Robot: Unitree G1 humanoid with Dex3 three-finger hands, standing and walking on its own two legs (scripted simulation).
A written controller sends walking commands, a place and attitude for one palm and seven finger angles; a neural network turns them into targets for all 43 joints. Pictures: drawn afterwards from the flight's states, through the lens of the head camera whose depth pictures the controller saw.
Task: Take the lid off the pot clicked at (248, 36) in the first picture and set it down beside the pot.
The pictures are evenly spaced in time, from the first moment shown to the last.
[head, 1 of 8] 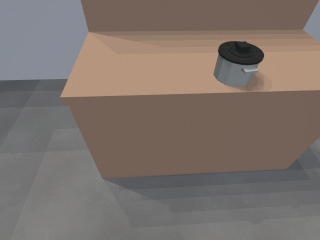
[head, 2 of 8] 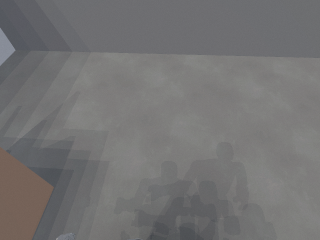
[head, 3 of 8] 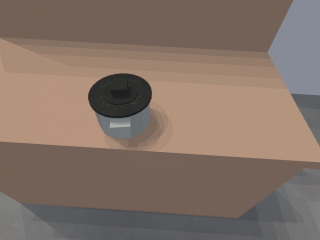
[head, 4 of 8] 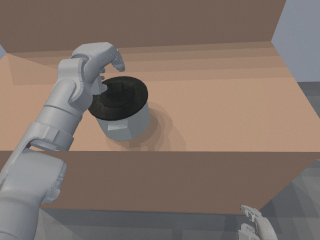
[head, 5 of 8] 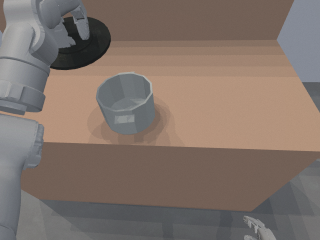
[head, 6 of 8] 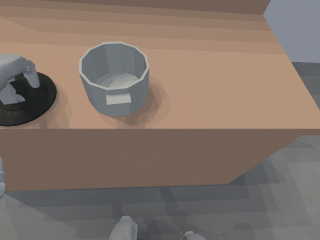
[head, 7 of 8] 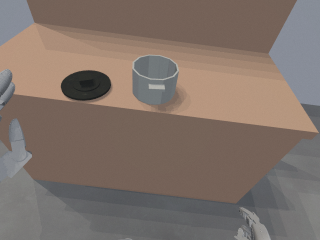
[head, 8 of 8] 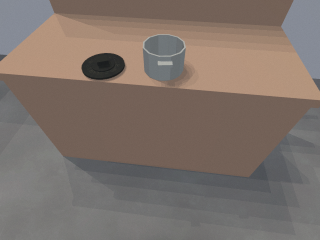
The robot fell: no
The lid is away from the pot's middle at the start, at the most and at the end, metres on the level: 0.00 0.25 0.25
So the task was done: yes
